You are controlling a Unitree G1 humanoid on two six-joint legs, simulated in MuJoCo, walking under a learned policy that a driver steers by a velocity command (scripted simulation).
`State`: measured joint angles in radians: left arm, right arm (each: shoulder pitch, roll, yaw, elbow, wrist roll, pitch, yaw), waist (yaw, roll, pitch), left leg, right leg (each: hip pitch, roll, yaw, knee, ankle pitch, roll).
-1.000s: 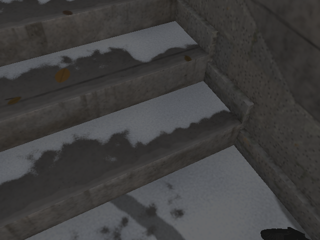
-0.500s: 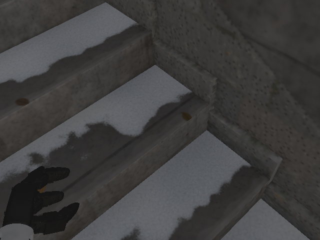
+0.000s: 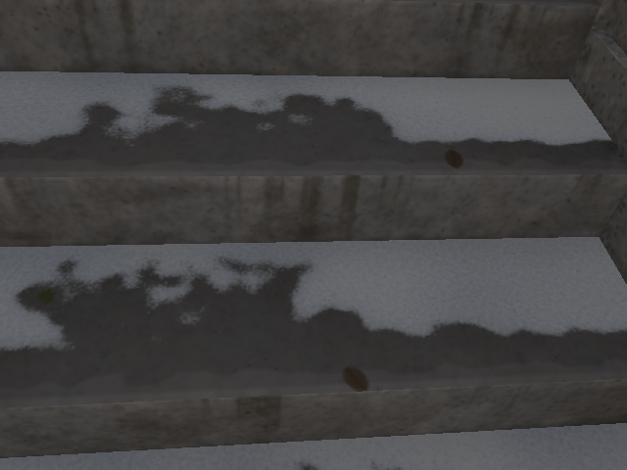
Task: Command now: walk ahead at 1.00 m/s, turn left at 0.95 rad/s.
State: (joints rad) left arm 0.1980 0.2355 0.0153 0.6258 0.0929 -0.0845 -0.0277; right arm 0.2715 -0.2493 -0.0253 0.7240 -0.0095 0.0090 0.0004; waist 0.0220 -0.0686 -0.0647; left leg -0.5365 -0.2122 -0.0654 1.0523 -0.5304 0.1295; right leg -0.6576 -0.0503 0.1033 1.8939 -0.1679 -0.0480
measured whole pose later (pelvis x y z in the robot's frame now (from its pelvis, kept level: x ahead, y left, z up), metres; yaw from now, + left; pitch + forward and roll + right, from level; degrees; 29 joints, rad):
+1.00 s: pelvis +0.73 +0.23 +0.42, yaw +23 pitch +7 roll -2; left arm -0.01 0.14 -0.07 0.63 0.01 0.00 -0.11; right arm 0.40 -0.20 0.02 0.99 -0.09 -0.08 0.05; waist 0.00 0.04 -0.14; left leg -0.10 0.06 0.20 0.24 -0.25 0.03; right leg -1.26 -0.06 -0.05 1.61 -0.32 -0.08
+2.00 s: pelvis +1.02 +0.29 +0.58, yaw -26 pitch +4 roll -1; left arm -0.03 0.19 0.01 0.71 0.01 -0.01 -0.07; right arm 0.42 -0.19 -0.04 0.86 -0.07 -0.11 0.03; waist -0.03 -0.04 -0.12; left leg 0.02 0.11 0.30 0.34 -0.30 0.00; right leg -0.55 -0.05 -0.09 0.78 -0.03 -0.04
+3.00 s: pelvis +1.57 +0.25 +0.85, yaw +19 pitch +3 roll -5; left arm 0.23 0.24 0.09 0.80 0.04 -0.09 0.03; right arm 0.16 -0.27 -0.10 0.64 -0.05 -0.09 0.03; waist -0.02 0.07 -0.06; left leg -0.75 -0.10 -0.11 1.95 -0.08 0.18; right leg -0.51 -0.03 -0.19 0.94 -0.47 0.00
